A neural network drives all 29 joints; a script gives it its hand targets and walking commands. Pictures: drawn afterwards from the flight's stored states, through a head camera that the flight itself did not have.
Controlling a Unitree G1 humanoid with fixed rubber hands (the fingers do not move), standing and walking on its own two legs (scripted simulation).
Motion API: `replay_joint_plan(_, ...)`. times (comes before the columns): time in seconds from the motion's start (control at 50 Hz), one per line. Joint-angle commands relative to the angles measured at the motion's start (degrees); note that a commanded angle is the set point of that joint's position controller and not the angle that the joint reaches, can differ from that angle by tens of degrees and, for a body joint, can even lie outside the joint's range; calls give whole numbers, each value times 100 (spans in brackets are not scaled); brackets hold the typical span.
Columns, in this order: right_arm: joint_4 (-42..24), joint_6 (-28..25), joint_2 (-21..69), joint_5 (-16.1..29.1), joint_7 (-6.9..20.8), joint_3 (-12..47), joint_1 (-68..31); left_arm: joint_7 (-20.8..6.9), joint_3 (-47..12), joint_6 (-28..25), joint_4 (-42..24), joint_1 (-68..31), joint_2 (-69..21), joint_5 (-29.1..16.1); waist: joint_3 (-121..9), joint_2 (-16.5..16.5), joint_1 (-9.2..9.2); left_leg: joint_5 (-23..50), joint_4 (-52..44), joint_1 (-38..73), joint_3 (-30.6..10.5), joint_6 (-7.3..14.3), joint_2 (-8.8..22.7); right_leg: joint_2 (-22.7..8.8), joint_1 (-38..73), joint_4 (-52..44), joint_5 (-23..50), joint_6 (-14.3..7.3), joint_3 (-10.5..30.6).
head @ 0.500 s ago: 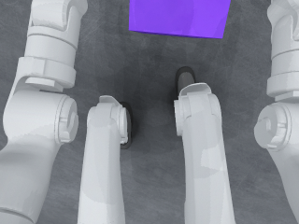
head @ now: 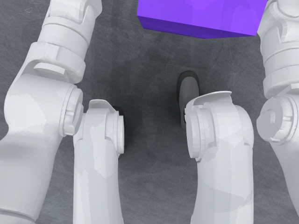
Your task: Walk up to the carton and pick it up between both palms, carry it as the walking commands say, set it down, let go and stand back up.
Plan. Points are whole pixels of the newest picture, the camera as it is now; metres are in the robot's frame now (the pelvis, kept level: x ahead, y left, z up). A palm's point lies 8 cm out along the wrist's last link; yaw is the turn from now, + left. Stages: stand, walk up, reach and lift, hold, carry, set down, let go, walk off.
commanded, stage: reach and lift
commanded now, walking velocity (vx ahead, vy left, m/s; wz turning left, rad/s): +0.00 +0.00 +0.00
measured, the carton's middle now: out of the picture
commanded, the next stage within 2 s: none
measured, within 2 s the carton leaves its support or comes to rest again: leaves its support in 1.72 s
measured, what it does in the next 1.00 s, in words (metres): stands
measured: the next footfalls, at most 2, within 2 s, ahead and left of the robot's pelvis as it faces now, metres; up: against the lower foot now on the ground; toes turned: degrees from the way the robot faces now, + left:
none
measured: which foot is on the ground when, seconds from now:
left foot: down 0.00-1.00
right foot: down 0.00-1.00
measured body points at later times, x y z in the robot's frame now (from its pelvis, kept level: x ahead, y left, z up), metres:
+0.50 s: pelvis +0.02 +0.00 -0.01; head +0.40 -0.05 +0.21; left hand +0.58 +0.03 -0.22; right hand +0.49 -0.31 -0.23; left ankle +0.10 +0.12 -0.37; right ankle +0.18 -0.14 -0.37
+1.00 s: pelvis +0.01 -0.01 -0.01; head +0.39 -0.05 +0.21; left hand +0.58 -0.01 -0.21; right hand +0.52 -0.29 -0.22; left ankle +0.10 +0.12 -0.37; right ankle +0.18 -0.15 -0.37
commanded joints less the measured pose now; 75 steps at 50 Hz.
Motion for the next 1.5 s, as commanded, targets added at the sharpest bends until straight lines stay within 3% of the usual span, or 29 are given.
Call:
replay_joint_plan(0.0,-1437,-550,-1294,172,-16,-241,-2680,163,-225,-441,-1912,-3068,894,-135,-9427,544,-686,1348,-1191,1995,517,135,371,-14,5362,-83,1727,-113,-924)
replay_joint_plan(0.02,-874,-541,-1280,45,-3,-353,-2222,168,-163,-437,-1412,-2622,904,-7,-8728,716,-684,1290,-1134,1721,593,92,342,7,4844,-62,1516,-103,-915)
replay_joint_plan(0.04,-1313,-575,-1352,189,-27,-331,-2322,190,-252,-460,-2158,-2839,962,-48,-9489,833,-732,1527,-1130,2218,532,55,354,-25,5365,-68,1834,-134,-896)
replay_joint_plan(0.14,-66,-510,-926,187,127,-214,-1246,60,-568,-429,-1507,-2085,577,-119,-8768,974,-759,1735,-1033,1805,628,1,421,-25,4967,-57,1964,-136,-851)
replay_joint_plan(0.22,-285,-587,-973,172,105,-315,-1085,33,-588,-428,-1521,-1592,359,-82,-8993,1032,-842,2146,-918,1799,659,-29,406,72,5017,-36,2380,-146,-823)
replay_joint_plan(0.3,-1046,-743,-899,162,21,-290,-1240,61,-556,-505,-1833,-1494,417,-192,-9650,483,-885,2535,-921,1806,603,57,283,124,5862,28,2944,-104,-861)
replay_joint_plan(0.4,-1199,-678,-552,425,109,116,-1586,129,-290,-501,-1583,-1521,496,1,-9058,254,-284,2367,-1011,1627,617,133,287,156,5415,95,2760,-57,-770)
replay_joint_plan(0.44,-1199,-638,-710,339,84,52,-1804,198,-54,-511,-1712,-1728,671,191,-8771,198,-175,2033,-1042,1392,577,144,324,156,5227,111,2515,-82,-693)
replay_joint_plan(0.46,-1397,-641,-667,426,69,123,-2019,179,-206,-503,-1564,-1874,599,111,-8798,171,-313,1875,-1098,1481,543,172,353,160,5256,92,2327,-42,-791)
replay_joint_plan(0.48,-1238,-616,-675,360,58,137,-1906,204,35,-513,-1522,-1854,752,276,-8517,152,-117,1730,-1042,1273,649,184,306,162,5050,77,2195,-45,-725)
replay_joint_plan(0.54,-1259,-616,-566,426,52,245,-2164,170,-410,-486,-1660,-2235,413,-20,-8735,193,-479,1528,-1082,1615,582,217,295,161,5114,18,1874,-48,-847)
replay_joint_plan(0.58,-937,-590,-356,603,28,334,-1989,157,-300,-485,-1370,-2271,544,79,-8389,300,-300,1179,-1150,1514,651,209,341,154,5002,-26,1593,-9,-855)
replay_joint_plan(0.6,-615,-555,-452,438,46,162,-1945,112,-358,-430,-1274,-2313,402,24,-8019,419,-553,849,-1199,1405,629,213,362,132,4609,-153,1242,-65,-891)
replay_joint_plan(0.64,-228,-530,-439,396,49,173,-1899,107,-285,-421,-1053,-2298,363,156,-7687,592,-430,710,-1277,1403,617,169,347,164,4354,-218,936,-85,-875)
replay_joint_plan(0.72,-320,-564,-73,290,60,325,-2172,-68,-576,-454,-1244,-2731,-127,-18,-7889,668,-657,801,-1273,1278,608,150,298,192,4598,-334,1092,-126,-872)
replay_joint_plan(0.74,-103,-517,-11,271,89,268,-2135,-78,-468,-450,-1063,-2693,0,120,-7705,791,-472,681,-1302,1373,651,160,272,208,4467,-352,880,-101,-845)
replay_joint_plan(0.76,-327,-581,-233,223,73,164,-2348,-39,-464,-424,-1133,-2742,23,94,-7869,685,-620,766,-1277,1370,595,122,311,203,4477,-297,1020,-78,-922)
replay_joint_plan(0.78,-246,-591,25,297,93,209,-2387,-75,-621,-432,-1055,-2792,-201,86,-8077,847,-587,892,-1254,1514,610,133,276,189,4654,-272,1169,-61,-939)
replay_joint_plan(0.8,-586,-606,261,316,121,439,-2556,-104,-568,-449,-1066,-2667,-330,105,-8189,532,-413,1044,-1231,1432,599,173,251,240,4719,-275,1242,-54,-874)
replay_joint_plan(0.84,-604,-635,550,280,149,426,-2691,-125,-670,-512,-1167,-2738,-724,142,-8494,581,-488,1360,-1156,1543,619,147,234,291,4951,-209,1571,-42,-853)
replay_joint_plan(0.92,-558,-601,832,287,192,454,-2619,-52,-119,-650,-1293,-2470,-480,715,-8326,508,-75,1583,-1048,1348,741,163,156,365,5061,-165,1878,25,-710)
replay_joint_plan(0.94,-616,-594,1626,419,303,773,-2803,-153,-253,-626,-1002,-2472,-1062,796,-8356,333,58,1402,-1173,1343,669,230,151,402,5096,-204,1722,62,-752)
replay_joint_plan(1.04,-893,-399,3447,368,810,1421,-3597,-791,-715,-519,-1185,-2982,-3530,564,-8263,240,-232,1349,-908,1094,723,221,-17,512,5273,-54,1664,-54,-708)
replay_joint_plan(1.06,-759,-315,3832,308,923,1381,-3482,-868,-576,-512,-1229,-2938,-3884,740,-7864,461,-44,1352,-940,922,804,206,-61,558,4991,-47,1501,-119,-626)
replay_joint_plan(1.16,-1074,-8,4846,388,1387,1644,-3951,-1218,-458,-319,-1077,-3071,-4929,900,-7743,630,32,1069,-885,1014,845,310,-136,595,4708,92,1124,-137,-776)
replay_joint_plan(1.24,-1340,81,5085,326,1532,1642,-3858,-1273,-496,-236,-1045,-2891,-5387,867,-7632,796,-166,1148,-870,894,845,351,-171,620,4369,146,1176,-137,-898)
replay_joint_plan(1.32,-1450,206,5184,352,1610,1673,-3727,-1273,-632,-235,-1535,-3413,-5522,673,-7737,518,-464,1278,-842,931,825,331,-166,575,4516,135,1340,-130,-923)
replay_joint_plan(1.4,-1572,226,5207,491,1685,1662,-3950,-1239,-837,-159,-1440,-3394,-5659,637,-8185,973,-316,1375,-893,1427,726,325,-155,535,4070,226,1318,-191,-1026)
replay_joint_plan(1.48,-2213,276,5088,574,1716,1747,-4189,-1118,-987,-75,-1788,-3381,-5948,521,-9371,958,-606,1887,-825,2172,688,327,-152,532,4339,277,1682,-142,-1137)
